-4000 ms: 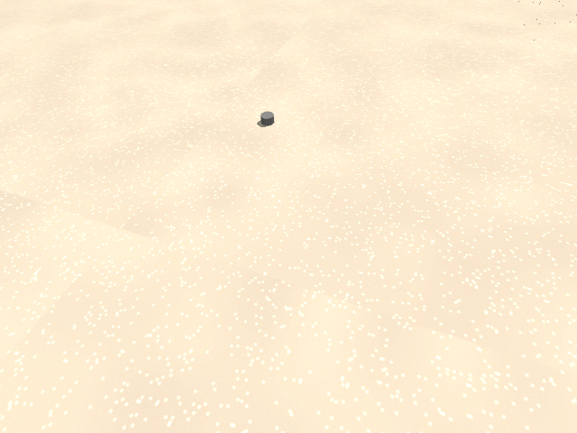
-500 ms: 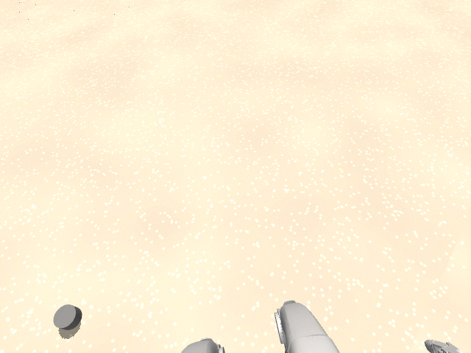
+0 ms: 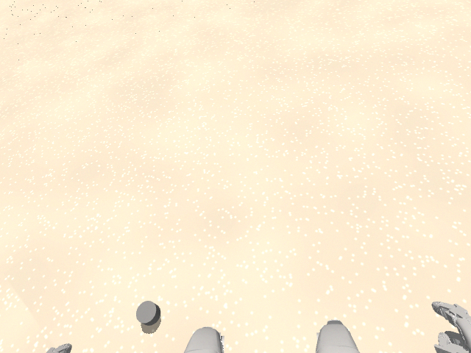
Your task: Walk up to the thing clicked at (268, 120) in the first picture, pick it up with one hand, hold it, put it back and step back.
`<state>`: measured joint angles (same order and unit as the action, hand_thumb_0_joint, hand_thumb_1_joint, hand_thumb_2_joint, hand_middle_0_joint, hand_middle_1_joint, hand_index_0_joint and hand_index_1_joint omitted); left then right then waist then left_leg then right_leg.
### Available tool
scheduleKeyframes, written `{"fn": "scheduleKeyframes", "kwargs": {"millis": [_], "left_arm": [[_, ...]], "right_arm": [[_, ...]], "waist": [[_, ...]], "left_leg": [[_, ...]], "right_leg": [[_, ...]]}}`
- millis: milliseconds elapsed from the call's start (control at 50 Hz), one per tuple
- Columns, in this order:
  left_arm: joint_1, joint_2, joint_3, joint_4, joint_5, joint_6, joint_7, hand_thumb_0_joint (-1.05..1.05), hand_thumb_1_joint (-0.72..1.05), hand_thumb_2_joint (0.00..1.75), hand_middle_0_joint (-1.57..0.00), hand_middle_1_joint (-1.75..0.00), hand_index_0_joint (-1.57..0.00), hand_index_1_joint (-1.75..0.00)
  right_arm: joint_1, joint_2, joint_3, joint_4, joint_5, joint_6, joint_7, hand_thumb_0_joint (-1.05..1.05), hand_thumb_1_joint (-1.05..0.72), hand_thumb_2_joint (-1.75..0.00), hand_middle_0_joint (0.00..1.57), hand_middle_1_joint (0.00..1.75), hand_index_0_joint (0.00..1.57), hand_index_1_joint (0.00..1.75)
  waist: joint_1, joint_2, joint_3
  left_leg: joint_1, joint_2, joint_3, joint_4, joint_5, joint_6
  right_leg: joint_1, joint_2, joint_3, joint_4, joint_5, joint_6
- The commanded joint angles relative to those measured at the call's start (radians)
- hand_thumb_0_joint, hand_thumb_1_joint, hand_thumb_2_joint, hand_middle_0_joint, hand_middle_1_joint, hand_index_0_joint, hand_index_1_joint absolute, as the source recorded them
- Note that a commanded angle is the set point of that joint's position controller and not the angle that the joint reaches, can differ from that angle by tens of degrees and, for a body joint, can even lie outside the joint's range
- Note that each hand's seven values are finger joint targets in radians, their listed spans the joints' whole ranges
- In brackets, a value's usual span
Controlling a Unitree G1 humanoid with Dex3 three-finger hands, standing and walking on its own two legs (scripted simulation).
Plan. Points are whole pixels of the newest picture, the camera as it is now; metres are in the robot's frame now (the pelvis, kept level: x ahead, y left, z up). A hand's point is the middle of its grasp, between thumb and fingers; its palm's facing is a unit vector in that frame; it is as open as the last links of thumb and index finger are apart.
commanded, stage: walk up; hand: left
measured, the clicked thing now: (148, 313) +0.35 +0.48 -0.70
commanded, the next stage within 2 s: none
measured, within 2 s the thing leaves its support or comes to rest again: neither
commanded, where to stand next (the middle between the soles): -0.08 +0.31 m, yaw -11 degrees
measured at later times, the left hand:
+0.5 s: hand out of the picture -0.05 +0.49 -0.10, palm faces -0.11 -0.82 -0.56, open 7.4 cm
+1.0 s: hand out of the picture -0.09 +0.68 -0.13, palm faces -0.18 -0.90 -0.39, open 7.4 cm
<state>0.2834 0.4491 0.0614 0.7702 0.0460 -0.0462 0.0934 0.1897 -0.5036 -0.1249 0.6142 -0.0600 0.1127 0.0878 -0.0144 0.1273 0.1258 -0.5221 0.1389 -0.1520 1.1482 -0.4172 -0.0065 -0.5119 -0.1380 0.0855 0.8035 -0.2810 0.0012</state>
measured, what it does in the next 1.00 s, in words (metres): steps to the left: left foot, then right foot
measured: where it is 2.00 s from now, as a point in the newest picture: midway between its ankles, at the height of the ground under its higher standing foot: outside the picture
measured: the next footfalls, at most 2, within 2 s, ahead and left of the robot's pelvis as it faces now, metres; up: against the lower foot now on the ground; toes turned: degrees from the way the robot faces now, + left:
left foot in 0.04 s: +0.03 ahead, +0.24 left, +0.00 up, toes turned -1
right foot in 0.32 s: -0.02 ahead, +0.07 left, +0.00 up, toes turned -8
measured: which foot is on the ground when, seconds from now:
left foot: up 0.00-0.02, down 0.04-0.34, up 0.36-0.68, down 0.70-1.00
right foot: down 0.00-0.06, up 0.08-0.30, down 0.32-0.72, up 0.74-1.00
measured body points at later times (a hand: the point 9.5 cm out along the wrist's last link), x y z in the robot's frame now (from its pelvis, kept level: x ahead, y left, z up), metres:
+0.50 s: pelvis -0.12 +0.21 +0.01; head -0.06 +0.15 +0.45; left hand -0.04 +0.53 -0.07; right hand -0.04 -0.12 -0.13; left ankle -0.07 +0.36 -0.60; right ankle -0.06 +0.07 -0.69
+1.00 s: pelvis -0.18 +0.40 +0.03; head -0.15 +0.42 +0.47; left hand -0.08 +0.72 -0.11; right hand -0.21 +0.08 -0.08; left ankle -0.17 +0.50 -0.69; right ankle -0.19 +0.26 -0.63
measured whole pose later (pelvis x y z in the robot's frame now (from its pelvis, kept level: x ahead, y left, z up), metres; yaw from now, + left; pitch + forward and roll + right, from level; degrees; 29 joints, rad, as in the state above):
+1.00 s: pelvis -0.18 +0.40 +0.03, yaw -10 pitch -1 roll -1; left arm 0.29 0.44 0.09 0.96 0.02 0.02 0.00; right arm 0.33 -0.36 -0.04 0.91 -0.04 -0.03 0.01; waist -0.02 -0.06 0.08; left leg -0.30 0.02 0.06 0.72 -0.40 0.03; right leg -0.53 0.08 0.12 1.13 -0.34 -0.01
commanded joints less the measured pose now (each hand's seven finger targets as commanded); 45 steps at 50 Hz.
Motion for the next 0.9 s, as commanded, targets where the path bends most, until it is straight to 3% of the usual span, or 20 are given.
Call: {"fn": "scheduleKeyframes", "kwargs": {"millis": [0, 40, 60, 100, 160, 220, 260, 300, 320, 360, 400, 440, 500, 620, 660, 680, 700, 740, 800, 880], "left_arm": [[-0.037, 0.385, 0.127, -0.052, 0.002, -0.014, 0.022, 0.00, 0.90, 0.90, -0.20, -0.30, -0.20, -0.30], [-0.021, 0.244, 0.087, -0.041, -0.011, -0.001, 0.031, 0.00, 0.90, 0.90, -0.20, -0.30, -0.20, -0.30], [-0.017, 0.146, 0.060, -0.063, -0.028, 0.000, 0.044, 0.00, 0.90, 0.90, -0.20, -0.30, -0.20, -0.30], [-0.101, 0.235, 0.066, -0.040, -0.016, -0.012, 0.068, 0.00, 0.90, 0.90, -0.20, -0.30, -0.20, -0.30], [0.084, 0.244, 0.088, 0.059, -0.072, -0.007, 0.033, 0.00, 0.90, 0.90, -0.20, -0.30, -0.20, -0.30], [0.105, 0.190, 0.070, 0.043, -0.075, -0.012, 0.025, 0.00, 0.90, 0.90, -0.20, -0.30, -0.20, -0.30], [0.213, 0.176, 0.067, 0.063, -0.073, -0.025, 0.033, 0.00, 0.90, 0.90, -0.20, -0.30, -0.20, -0.30], [0.298, 0.260, 0.097, 0.086, -0.040, -0.034, 0.049, 0.00, 0.90, 0.90, -0.20, -0.30, -0.20, -0.30], [0.250, 0.333, 0.116, 0.044, -0.019, -0.031, 0.053, 0.00, 0.90, 0.90, -0.20, -0.30, -0.20, -0.30], [0.122, 0.373, 0.120, -0.028, -0.013, -0.021, 0.057, 0.00, 0.90, 0.90, -0.20, -0.30, -0.20, -0.30], [0.038, 0.333, 0.111, -0.044, -0.012, -0.029, 0.050, 0.00, 0.90, 0.90, -0.20, -0.30, -0.20, -0.30], [-0.006, 0.289, 0.101, -0.052, -0.017, -0.028, 0.044, 0.00, 0.90, 0.90, -0.20, -0.30, -0.20, -0.30], [0.058, 0.279, 0.107, -0.035, -0.014, -0.025, 0.034, 0.00, 0.90, 0.90, -0.20, -0.30, -0.20, -0.30], [0.013, 0.322, 0.134, -0.028, 0.015, -0.006, 0.021, 0.00, 0.90, 0.90, -0.20, -0.30, -0.20, -0.30], [-0.045, 0.304, 0.122, -0.017, 0.009, 0.014, 0.009, 0.00, 0.90, 0.90, -0.20, -0.30, -0.20, -0.30], [-0.018, 0.227, 0.103, 0.001, 0.004, 0.028, 0.009, 0.00, 0.90, 0.90, -0.20, -0.30, -0.20, -0.30], [-0.004, 0.121, 0.070, 0.000, -0.007, 0.034, 0.011, 0.00, 0.90, 0.90, -0.20, -0.30, -0.20, -0.30], [-0.194, 0.225, 0.085, -0.034, 0.005, 0.010, 0.028, 0.00, 0.90, 0.90, -0.20, -0.30, -0.20, -0.30], [-0.014, 0.220, 0.093, 0.114, -0.045, 0.009, -0.020, 0.00, 0.90, 0.90, -0.20, -0.30, -0.20, -0.30], [0.012, 0.190, 0.085, 0.133, -0.035, 0.032, -0.067, 0.00, 0.90, 0.90, -0.20, -0.30, -0.20, -0.30]], "right_arm": [[0.154, -0.123, -0.066, -0.024, 0.005, -0.021, -0.017, 0.00, -0.90, -0.90, 0.20, 0.30, 0.20, 0.30], [0.299, -0.160, -0.089, 0.035, -0.026, -0.040, -0.032, 0.00, -0.90, -0.90, 0.20, 0.30, 0.20, 0.30], [0.247, -0.280, -0.099, 0.006, -0.033, -0.048, -0.041, 0.00, -0.90, -0.90, 0.20, 0.30, 0.20, 0.30], [0.000, -0.348, -0.093, -0.039, 0.009, -0.043, -0.053, 0.00, -0.90, -0.90, 0.20, 0.30, 0.20, 0.30], [-0.126, -0.155, -0.042, -0.077, -0.019, -0.043, -0.067, 0.00, -0.90, -0.90, 0.20, 0.30, 0.20, 0.30], [-0.029, -0.170, -0.042, -0.060, -0.021, -0.046, -0.063, 0.00, -0.90, -0.90, 0.20, 0.30, 0.20, 0.30], [-0.078, -0.128, -0.028, -0.090, -0.021, -0.029, -0.061, 0.00, -0.90, -0.90, 0.20, 0.30, 0.20, 0.30], [-0.019, -0.052, -0.002, -0.085, 0.005, -0.015, -0.055, 0.00, -0.90, -0.90, 0.20, 0.30, 0.20, 0.30], [0.065, -0.012, 0.011, -0.076, 0.011, -0.012, -0.059, 0.00, -0.90, -0.90, 0.20, 0.30, 0.20, 0.30], [0.096, -0.104, -0.026, -0.078, -0.003, 0.005, -0.079, 0.00, -0.90, -0.90, 0.20, 0.30, 0.20, 0.30], [0.019, -0.163, -0.063, -0.062, -0.005, 0.002, -0.070, 0.00, -0.90, -0.90, 0.20, 0.30, 0.20, 0.30], [0.077, -0.154, -0.064, -0.036, 0.007, 0.003, -0.055, 0.00, -0.90, -0.90, 0.20, 0.30, 0.20, 0.30], [0.069, -0.137, -0.062, -0.022, -0.006, 0.006, -0.043, 0.00, -0.90, -0.90, 0.20, 0.30, 0.20, 0.30], [0.103, -0.115, -0.052, 0.025, 0.027, -0.004, -0.029, 0.00, -0.90, -0.90, 0.20, 0.30, 0.20, 0.30], [0.271, -0.123, -0.067, 0.108, 0.029, -0.023, -0.038, 0.00, -0.90, -0.90, 0.20, 0.30, 0.20, 0.30], [0.320, -0.137, -0.074, 0.146, 0.009, -0.036, -0.047, 0.00, -0.90, -0.90, 0.20, 0.30, 0.20, 0.30], [0.306, -0.186, -0.073, 0.137, -0.007, -0.044, -0.055, 0.00, -0.90, -0.90, 0.20, 0.30, 0.20, 0.30], [0.011, -0.356, -0.071, 0.083, 0.029, -0.054, -0.057, 0.00, -0.90, -0.90, 0.20, 0.30, 0.20, 0.30], [-0.113, -0.192, -0.021, 0.089, 0.010, -0.104, -0.086, 0.00, -0.90, -0.90, 0.20, 0.30, 0.20, 0.30], [0.058, -0.206, -0.022, 0.202, 0.026, -0.159, -0.107, 0.00, -0.90, -0.90, 0.20, 0.30, 0.20, 0.30]], "waist": [[-0.048, -0.368, -0.147], [-0.133, -0.077, -0.149], [-0.108, 0.237, -0.113], [-0.075, 0.299, -0.052], [0.009, 0.099, -0.021], [-0.020, 0.235, -0.128], [0.047, 0.162, -0.157], [0.082, -0.072, -0.196], [0.036, -0.269, -0.224], [0.015, -0.184, -0.269], [0.007, -0.154, -0.144], [-0.026, -0.175, -0.086], [0.015, -0.226, -0.075], [0.036, -0.436, -0.155], [-0.057, -0.336, -0.203], [-0.080, -0.160, -0.160], [-0.082, 0.101, -0.078], [-0.045, 0.164, 0.146], [0.056, -0.049, 0.146], [0.009, 0.009, 0.024]], "left_leg": [[0.222, -0.066, 0.200, -0.379, -0.027, 0.004], [0.334, -0.108, 0.136, -0.597, 0.014, 0.019], [0.309, 0.152, -0.264, -0.641, 0.322, 0.102], [-0.062, 0.306, -0.529, -0.803, 0.017, 0.383], [0.000, 0.060, -0.068, -0.580, 0.232, 0.214], [0.226, 0.081, -0.105, -0.488, 0.530, 0.249], [0.171, 0.055, -0.035, -0.362, 0.630, 0.220], [-0.057, -0.060, 0.049, -0.143, 0.333, 0.108], [-0.284, -0.130, 0.048, -0.005, -0.175, 0.049], [-0.250, -0.098, -0.071, 0.165, -0.213, 0.052], [-0.173, -0.087, -0.119, 0.334, -0.123, 0.018], [-0.129, -0.131, -0.078, 0.324, -0.028, 0.004], [-0.099, -0.142, -0.025, 0.334, 0.016, -0.012], [0.096, -0.071, 0.142, -0.236, -0.216, -0.007], [0.343, -0.099, 0.207, -0.500, -0.096, 0.017], [0.385, -0.139, 0.170, -0.537, -0.117, 0.012], [0.273, -0.006, -0.130, -0.675, -0.395, 0.061], [-0.221, 0.322, -0.711, -1.045, -0.787, 0.286], [-0.081, 0.103, -0.281, -0.809, -0.418, 0.134], [0.260, 0.111, -0.266, -0.794, -0.327, 0.079]], "right_leg": [[-0.021, -0.056, 0.047, -0.183, 0.058, -0.146], [-0.156, 0.104, -0.059, 0.221, 0.011, -0.073], [-0.397, 0.280, -0.127, 0.452, -0.398, -0.022], [-0.197, 0.166, -0.045, 0.604, -0.344, -0.056], [-0.135, 0.184, -0.064, 0.557, -0.195, -0.050], [-0.062, 0.134, -0.151, 0.255, -0.244, -0.034], [0.131, 0.121, -0.103, -0.078, -0.127, -0.058], [0.471, 0.041, 0.073, -0.300, 0.206, -0.029], [0.613, -0.186, 0.416, -0.265, 0.409, -0.078], [0.442, -0.357, 0.562, -0.309, 0.372, -0.240], [0.164, -0.302, 0.475, -0.375, 0.059, -0.301], [0.075, -0.178, 0.261, -0.319, -0.035, -0.236], [0.039, -0.114, 0.195, -0.317, -0.174, -0.215], [0.100, -0.067, 0.109, -0.276, -0.266, -0.167], [-0.033, -0.026, 0.061, -0.115, -0.310, -0.109], [-0.163, 0.050, 0.031, 0.096, -0.362, -0.083], [-0.343, 0.194, -0.062, 0.386, -0.393, -0.062], [-0.270, 0.148, 0.058, 0.530, -0.277, -0.044], [-0.213, 0.162, 0.097, 0.498, -0.079, -0.028], [-0.221, 0.160, 0.104, 0.356, -0.053, -0.011]]}}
